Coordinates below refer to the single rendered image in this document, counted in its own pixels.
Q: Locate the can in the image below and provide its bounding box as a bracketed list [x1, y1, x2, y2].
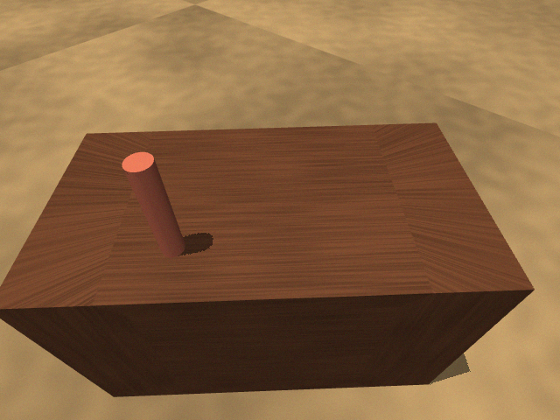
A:
[122, 152, 186, 257]

